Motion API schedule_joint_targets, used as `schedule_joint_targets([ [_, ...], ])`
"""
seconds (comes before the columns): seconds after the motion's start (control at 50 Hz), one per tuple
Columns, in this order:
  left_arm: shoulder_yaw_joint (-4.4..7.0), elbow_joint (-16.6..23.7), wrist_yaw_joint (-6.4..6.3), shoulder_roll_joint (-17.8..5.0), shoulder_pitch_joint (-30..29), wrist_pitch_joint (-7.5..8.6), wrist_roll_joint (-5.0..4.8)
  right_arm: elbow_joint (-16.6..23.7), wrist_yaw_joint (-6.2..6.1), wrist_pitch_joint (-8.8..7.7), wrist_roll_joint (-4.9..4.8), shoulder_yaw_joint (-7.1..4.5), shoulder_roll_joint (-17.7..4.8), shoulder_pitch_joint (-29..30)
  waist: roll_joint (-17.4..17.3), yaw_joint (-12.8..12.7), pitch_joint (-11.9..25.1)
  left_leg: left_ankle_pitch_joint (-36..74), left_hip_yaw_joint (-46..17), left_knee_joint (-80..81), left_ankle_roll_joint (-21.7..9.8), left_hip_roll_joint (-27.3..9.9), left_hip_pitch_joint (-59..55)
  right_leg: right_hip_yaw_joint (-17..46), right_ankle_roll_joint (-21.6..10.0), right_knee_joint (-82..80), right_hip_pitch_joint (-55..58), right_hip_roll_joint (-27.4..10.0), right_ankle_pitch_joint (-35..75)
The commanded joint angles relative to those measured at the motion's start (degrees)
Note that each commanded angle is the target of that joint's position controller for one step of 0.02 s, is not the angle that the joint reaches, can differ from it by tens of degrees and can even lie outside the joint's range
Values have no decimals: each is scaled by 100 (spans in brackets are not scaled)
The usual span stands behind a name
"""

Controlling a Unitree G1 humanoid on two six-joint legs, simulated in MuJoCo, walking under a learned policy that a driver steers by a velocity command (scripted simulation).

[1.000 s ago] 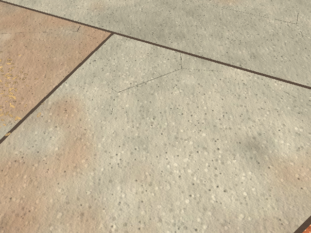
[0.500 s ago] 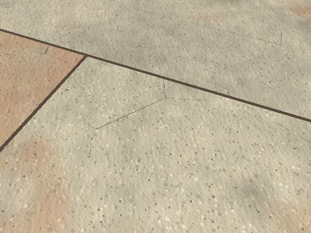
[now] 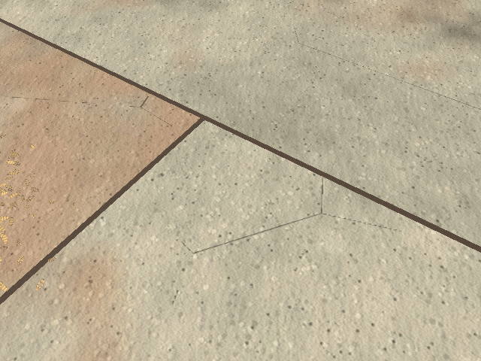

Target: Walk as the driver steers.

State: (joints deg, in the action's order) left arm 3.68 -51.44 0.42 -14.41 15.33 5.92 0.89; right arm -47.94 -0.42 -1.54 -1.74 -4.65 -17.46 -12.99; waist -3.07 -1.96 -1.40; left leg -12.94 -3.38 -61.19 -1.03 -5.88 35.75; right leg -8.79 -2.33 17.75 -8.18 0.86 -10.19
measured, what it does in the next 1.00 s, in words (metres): walks ahead, turning left: left foot, then right foot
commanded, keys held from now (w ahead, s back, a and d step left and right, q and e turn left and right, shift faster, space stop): w+q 0.14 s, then q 0.26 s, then no key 0.60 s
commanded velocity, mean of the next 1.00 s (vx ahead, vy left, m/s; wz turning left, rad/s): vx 0.19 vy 0.00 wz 0.34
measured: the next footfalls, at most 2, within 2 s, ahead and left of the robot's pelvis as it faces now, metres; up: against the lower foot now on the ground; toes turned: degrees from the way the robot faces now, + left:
left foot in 0.28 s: +0.31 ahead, +0.16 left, +0.00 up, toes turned +13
right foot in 0.74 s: +0.39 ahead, -0.06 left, +0.00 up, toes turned +20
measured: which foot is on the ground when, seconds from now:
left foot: up 0.00-0.26, down 0.28-1.00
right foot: down 0.00-0.28, up 0.30-0.72, down 0.74-1.00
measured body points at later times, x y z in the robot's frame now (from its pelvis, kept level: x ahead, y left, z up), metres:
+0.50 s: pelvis +0.21 +0.07 -0.01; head +0.26 +0.10 +0.43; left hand +0.29 +0.38 -0.13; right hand +0.42 -0.17 -0.11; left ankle +0.27 +0.15 -0.75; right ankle +0.27 -0.09 -0.67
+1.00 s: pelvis +0.30 +0.05 -0.01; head +0.32 +0.05 +0.44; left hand +0.34 +0.34 -0.13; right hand +0.51 -0.15 -0.13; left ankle +0.27 +0.15 -0.75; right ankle +0.35 -0.07 -0.75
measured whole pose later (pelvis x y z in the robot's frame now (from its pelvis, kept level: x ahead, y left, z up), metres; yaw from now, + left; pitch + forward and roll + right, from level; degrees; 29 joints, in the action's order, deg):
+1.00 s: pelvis +0.30 +0.05 -0.01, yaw +20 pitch +0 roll +0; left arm 2.0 -50.7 -0.8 -13.9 7.7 1.7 0.6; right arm -46.0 -0.6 1.3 0.8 -2.3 -14.0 -10.1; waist -0.6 -0.2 -1.4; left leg -15.9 -5.2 -30.0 -1.5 3.9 13.6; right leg 1.1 1.1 30.2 -14.5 -1.0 -15.4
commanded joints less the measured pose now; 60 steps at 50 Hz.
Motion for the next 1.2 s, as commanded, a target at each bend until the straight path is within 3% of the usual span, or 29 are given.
schedule_joint_targets([
  [0.02,188,307,-77,-823,-378,97,11,356,44,15,35,-40,-131,-44,654,182,-77,813,-253,599,63,-247,409,757,-790,-1129,159,-1629,1064],
  [0.08,220,255,-132,-944,-290,38,-19,531,161,-30,53,14,-38,501,566,0,-223,1458,102,1535,34,-177,237,219,-695,-1171,259,-1537,1205],
  [0.14,269,140,-154,-1068,1,-56,-88,781,260,-31,59,59,6,1056,482,-205,-406,1442,358,2108,-64,-111,334,-41,-659,-1070,741,-1678,1350],
  [0.18,297,114,-173,-1144,-25,-173,-137,941,327,-25,96,40,-47,1222,529,-164,-487,1168,576,2421,-156,41,263,-247,-548,-630,1038,-1721,2505],
  [0.22,345,162,-226,-1309,-147,-285,-222,995,372,-12,133,-62,-236,919,766,90,-140,676,883,2478,-316,404,-356,-370,-388,185,1240,-1714,4414],
  [0.24,365,207,-250,-1366,-245,-336,-267,908,380,-8,115,-150,-393,445,851,355,149,528,1001,2554,-433,634,-919,-401,-294,864,1229,-1654,5047],
  [0.26,353,260,-253,-1342,-386,-367,-310,716,345,-12,103,-300,-656,-324,732,782,549,990,1022,3011,-606,867,-1938,-482,-109,1901,963,-1456,4883],
  [0.28,295,290,-230,-1182,-257,-326,-224,578,207,22,120,-465,-1053,-926,236,1062,926,2368,431,3368,-843,636,-3301,-516,276,3409,-31,-1132,3285],
  [0.3,64,467,-142,-333,320,-245,207,641,79,78,161,-518,-1680,-712,-1462,266,1376,5349,-1546,2645,-1587,-789,-5067,-275,655,5487,-2188,-213,-2758],
  [0.32,37,488,-66,-652,524,-121,25,983,166,9,235,-437,-1559,-692,-881,466,2837,4239,-3568,3359,-2569,-1652,-5645,1111,698,6558,-2762,172,-3319],
  [0.34,141,609,-60,-1002,-253,-80,-236,1055,221,-28,218,-362,-1228,-533,-97,723,2384,3720,-2984,3726,-2275,-1358,-5211,1402,560,6555,-3044,-88,-2751],
  [0.36,121,738,-112,-935,-573,-81,-252,1034,210,-65,108,-309,-1003,-169,123,563,1565,3161,-2375,3866,-1979,-1070,-4421,1313,488,6108,-3278,-277,-2167],
  [0.38,136,649,-194,-939,-588,-138,-139,1077,177,-65,53,-248,-804,152,361,371,1076,2920,-1992,4005,-1755,-846,-3611,1324,511,5731,-3109,-486,-1803],
  [0.4,174,660,-242,-1022,-523,-221,-75,1135,134,-46,110,-224,-729,361,233,185,896,2890,-1793,4138,-1681,-727,-2933,1381,513,5439,-2733,-574,-1569],
  [0.44,190,609,-260,-968,-291,-365,-58,1194,99,-38,248,-192,-677,492,80,-3,885,3248,-1453,4256,-1624,-613,-2266,1303,528,5077,-2199,-566,-1390],
  [0.5,133,604,-307,-761,-300,-447,-22,1114,24,-48,232,-191,-753,376,-9,3,1032,3707,-1066,4213,-1566,-485,-2146,1232,641,4358,-2096,-499,-1018],
  [0.56,101,643,-310,-716,-544,-523,-45,1066,-47,39,210,-145,-702,434,-150,103,1031,2569,-963,4292,-1379,-342,-2138,1257,713,3623,-1991,-524,-479],
  [0.62,86,698,-290,-721,-847,-556,-87,996,-63,97,269,-84,-627,497,-305,237,772,1272,-1025,4433,-1269,-276,-1963,1263,712,2847,-1703,-519,-241],
  [0.7,82,690,-224,-719,-881,-478,-84,843,-17,144,269,21,-474,463,-387,257,605,1004,-1231,4103,-1170,-300,-2080,1137,598,1777,-1145,-383,-468],
  [0.74,50,624,-159,-686,-689,-397,8,744,-10,145,225,126,-261,345,-155,74,587,1015,-1172,3779,-776,-58,-1954,1190,393,490,-323,-447,754],
  [0.76,91,634,-164,-981,-588,-370,78,718,-15,106,314,174,-142,134,279,203,722,633,-936,3396,-476,246,-1809,1738,191,452,128,-1035,1894],
  [0.78,154,618,-178,-1311,-862,-390,64,673,8,65,309,134,-146,-337,1175,699,708,-258,-436,3242,-253,766,-1572,2039,-235,683,166,-1401,2337],
  [0.8,78,586,-153,-867,-964,-413,28,646,0,69,343,147,-198,-118,1305,541,783,-310,-265,3333,-90,726,-2065,2069,-383,550,-308,-1349,1396],
  [0.82,25,593,-119,-673,-1031,-408,14,673,-1,104,326,112,-329,168,1147,419,658,-65,-291,3398,-76,701,-2208,1854,-211,523,-472,-1054,694],
  [0.86,39,567,-89,-790,-1002,-364,1,693,-32,225,273,78,-399,436,900,244,445,445,-420,3400,-191,643,-2174,1530,62,619,-551,-737,383],
  [0.9,22,449,-107,-762,-851,-321,-11,659,-29,263,263,86,-330,397,738,220,421,681,-516,3476,-253,566,-2226,1408,136,723,-478,-636,486],
  [1.04,-15,240,-163,-702,-845,-393,-49,384,-57,202,231,71,-228,349,324,131,426,1114,-543,3496,-183,540,-2284,1298,105,899,-175,-520,839],
  [1.2,-44,-82,-145,-662,-933,-435,-56,1,-116,193,218,63,-273,309,261,144,285,1138,-532,3594,-126,512,-2446,1236,118,773,-154,-416,680],
])
Keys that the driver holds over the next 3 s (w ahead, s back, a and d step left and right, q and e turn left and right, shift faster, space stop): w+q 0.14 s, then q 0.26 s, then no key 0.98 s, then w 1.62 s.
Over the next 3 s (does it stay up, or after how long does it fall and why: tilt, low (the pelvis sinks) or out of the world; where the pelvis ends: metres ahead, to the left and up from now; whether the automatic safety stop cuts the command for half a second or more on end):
stays up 1.01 0.32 0.00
